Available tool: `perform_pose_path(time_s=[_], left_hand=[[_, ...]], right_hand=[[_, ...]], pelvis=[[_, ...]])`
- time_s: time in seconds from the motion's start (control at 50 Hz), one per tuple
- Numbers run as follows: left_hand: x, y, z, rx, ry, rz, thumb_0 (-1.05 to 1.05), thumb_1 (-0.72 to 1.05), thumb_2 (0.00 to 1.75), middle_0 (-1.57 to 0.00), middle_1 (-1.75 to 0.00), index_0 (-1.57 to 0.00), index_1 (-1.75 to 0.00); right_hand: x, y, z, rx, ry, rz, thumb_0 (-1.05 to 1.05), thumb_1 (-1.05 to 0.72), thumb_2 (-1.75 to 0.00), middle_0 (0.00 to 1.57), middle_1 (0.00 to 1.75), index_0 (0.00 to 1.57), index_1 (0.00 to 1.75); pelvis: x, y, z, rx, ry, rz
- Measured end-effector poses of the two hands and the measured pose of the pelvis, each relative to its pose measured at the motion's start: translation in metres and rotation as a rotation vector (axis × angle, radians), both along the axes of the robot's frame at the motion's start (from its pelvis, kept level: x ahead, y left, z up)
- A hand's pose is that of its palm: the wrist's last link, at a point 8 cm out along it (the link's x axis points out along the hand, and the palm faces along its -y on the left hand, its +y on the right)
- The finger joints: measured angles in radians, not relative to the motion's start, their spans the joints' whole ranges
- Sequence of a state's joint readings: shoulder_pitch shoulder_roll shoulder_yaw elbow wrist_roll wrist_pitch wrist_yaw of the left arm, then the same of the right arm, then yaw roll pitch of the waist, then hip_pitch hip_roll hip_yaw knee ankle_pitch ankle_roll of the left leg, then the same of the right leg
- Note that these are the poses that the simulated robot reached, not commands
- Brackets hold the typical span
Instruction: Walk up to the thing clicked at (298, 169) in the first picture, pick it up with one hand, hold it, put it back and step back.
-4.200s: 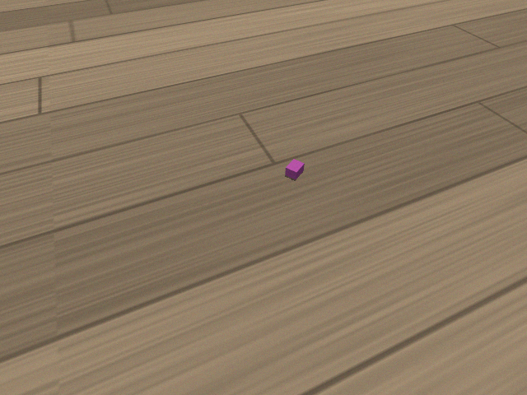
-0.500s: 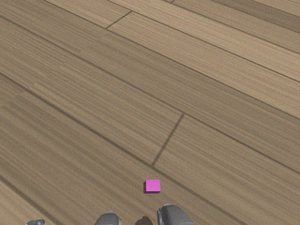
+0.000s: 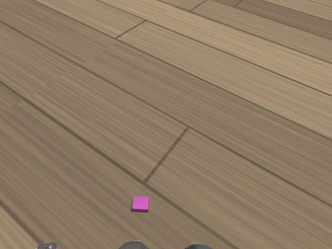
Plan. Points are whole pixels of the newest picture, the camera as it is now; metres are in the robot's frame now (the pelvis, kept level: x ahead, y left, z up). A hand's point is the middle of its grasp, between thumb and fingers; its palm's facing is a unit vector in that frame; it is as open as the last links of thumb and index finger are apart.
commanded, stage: walk up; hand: left
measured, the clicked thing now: (140, 204) +0.43 +0.12 -0.70
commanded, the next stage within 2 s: none
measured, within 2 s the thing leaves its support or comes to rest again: neither
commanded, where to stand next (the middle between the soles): +0.06 -0.14 m, yaw +2 degrees
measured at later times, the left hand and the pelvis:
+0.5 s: hand out of the picture +0.02 +0.08 -0.14, palm faces +0.00 -0.93 -0.37, open 7.4 cm; pelvis -0.03 -0.19 +0.00, yaw +0 degrees
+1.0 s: hand out of the picture +0.03 +0.12 -0.13, palm faces +0.05 -0.89 -0.44, open 7.4 cm; pelvis -0.02 -0.17 +0.01, yaw +3 degrees
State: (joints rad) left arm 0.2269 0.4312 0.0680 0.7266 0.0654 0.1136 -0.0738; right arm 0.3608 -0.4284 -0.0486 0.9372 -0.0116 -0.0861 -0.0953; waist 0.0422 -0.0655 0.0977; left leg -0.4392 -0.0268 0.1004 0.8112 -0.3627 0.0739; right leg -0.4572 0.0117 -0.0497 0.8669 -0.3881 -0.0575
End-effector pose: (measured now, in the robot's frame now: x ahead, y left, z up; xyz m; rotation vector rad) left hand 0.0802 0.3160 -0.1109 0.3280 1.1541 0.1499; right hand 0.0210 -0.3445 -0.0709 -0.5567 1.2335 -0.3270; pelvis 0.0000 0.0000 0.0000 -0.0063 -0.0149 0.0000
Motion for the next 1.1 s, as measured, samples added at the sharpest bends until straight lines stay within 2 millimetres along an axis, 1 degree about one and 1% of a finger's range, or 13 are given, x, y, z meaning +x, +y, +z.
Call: perform_pose_path(time_s=[0.1,0.18,0.26,0.36,0.42,0.48,0.56,0.68,0.76,0.84,0.94,1.02,1.1], left_hand=[[-0.002,-0.033,-0.007,-0.001,0.029,-0.018,0.01,0.9,0.9,-0.2,-0.3,-0.21,-0.3],[0.0,-0.058,-0.008,-0.002,0.005,-0.029,0.01,0.9,0.9,-0.2,-0.3,-0.21,-0.3],[-0.001,-0.089,-0.008,0.005,-0.012,-0.026,0.01,0.9,0.9,-0.2,-0.29,-0.2,-0.3],[-0.019,-0.137,-0.012,0.049,-0.028,-0.001,0.0,0.9,0.9,-0.2,-0.29,-0.2,-0.3],[-0.043,-0.168,-0.011,0.056,-0.004,0.031,0.0,0.9,0.9,-0.2,-0.29,-0.2,-0.3],[-0.063,-0.192,0.001,0.044,0.026,0.062,0.0,0.9,0.9,-0.2,-0.29,-0.21,-0.3],[-0.081,-0.204,0.018,0.063,0.052,0.092,0.01,0.9,0.9,-0.2,-0.3,-0.21,-0.3],[-0.097,-0.186,0.035,0.143,0.086,0.131,0.0,0.89,0.9,-0.21,-0.3,-0.21,-0.3],[-0.104,-0.164,0.034,0.174,0.109,0.147,0.0,0.89,0.9,-0.2,-0.3,-0.21,-0.3],[-0.098,-0.15,0.029,0.172,0.115,0.155,0.01,0.9,0.9,-0.2,-0.3,-0.21,-0.3],[-0.073,-0.148,0.024,0.15,0.04,0.129,0.01,0.9,0.9,-0.2,-0.3,-0.21,-0.3],[-0.059,-0.154,0.021,0.112,-0.012,0.102,0.0,0.9,0.9,-0.2,-0.3,-0.21,-0.3],[-0.045,-0.153,0.018,0.069,-0.015,0.086,0.0,0.9,0.9,-0.2,-0.3,-0.21,-0.3]], right_hand=[[-0.025,-0.03,0.014,-0.021,0.015,-0.021,0.0,-0.9,-0.9,0.21,0.3,0.21,0.31],[-0.04,-0.072,0.028,-0.068,0.015,-0.033,0.0,-0.9,-0.9,0.21,0.3,0.21,0.31],[-0.044,-0.122,0.034,-0.097,-0.01,-0.028,0.0,-0.9,-0.9,0.21,0.3,0.21,0.31],[-0.031,-0.191,0.012,-0.082,-0.049,-0.004,0.0,-0.9,-0.9,0.21,0.3,0.21,0.31],[-0.018,-0.209,-0.005,-0.043,-0.064,-0.03,0.0,-0.9,-0.9,0.2,0.3,0.2,0.3],[-0.001,-0.207,-0.015,0.039,-0.077,-0.01,0.01,-0.91,-0.9,0.2,0.3,0.2,0.3],[0.018,-0.194,-0.025,0.139,-0.058,0.027,0.0,-0.91,-0.9,0.2,0.3,0.2,0.3],[0.047,-0.168,-0.032,0.223,-0.03,0.077,0.0,-0.91,-0.9,0.2,0.3,0.2,0.3],[0.073,-0.15,-0.033,0.234,-0.064,0.106,0.01,-0.91,-0.9,0.2,0.3,0.2,0.3],[0.089,-0.131,-0.028,0.241,-0.121,0.122,0.0,-0.91,-0.9,0.2,0.3,0.2,0.3],[0.094,-0.12,-0.023,0.251,-0.153,0.12,0.0,-0.9,-0.9,0.2,0.3,0.2,0.3],[0.094,-0.115,-0.023,0.246,-0.145,0.104,0.0,-0.91,-0.9,0.2,0.3,0.2,0.3],[0.084,-0.108,-0.017,0.239,-0.137,0.08,0.0,-0.91,-0.9,0.2,0.3,0.2,0.3]], pelvis=[[-0.011,-0.036,0.005,0.007,-0.018,-0.002],[-0.022,-0.068,0.005,-0.002,-0.023,-0.012],[-0.031,-0.106,0.001,-0.01,-0.026,-0.022],[-0.035,-0.161,-0.016,-0.016,-0.021,-0.031],[-0.036,-0.18,-0.016,-0.018,-0.032,-0.019],[-0.033,-0.19,-0.005,-0.011,-0.033,-0.008],[-0.027,-0.198,0.006,0.006,-0.024,0.005],[-0.021,-0.198,0.013,0.015,0.0,0.025],[-0.02,-0.186,0.009,0.02,0.008,0.041],[-0.023,-0.174,0.01,0.024,-0.008,0.045],[-0.022,-0.172,0.009,0.002,-0.022,0.045],[-0.022,-0.166,0.009,-0.009,-0.03,0.056],[-0.022,-0.153,0.014,0.002,-0.033,0.053]])
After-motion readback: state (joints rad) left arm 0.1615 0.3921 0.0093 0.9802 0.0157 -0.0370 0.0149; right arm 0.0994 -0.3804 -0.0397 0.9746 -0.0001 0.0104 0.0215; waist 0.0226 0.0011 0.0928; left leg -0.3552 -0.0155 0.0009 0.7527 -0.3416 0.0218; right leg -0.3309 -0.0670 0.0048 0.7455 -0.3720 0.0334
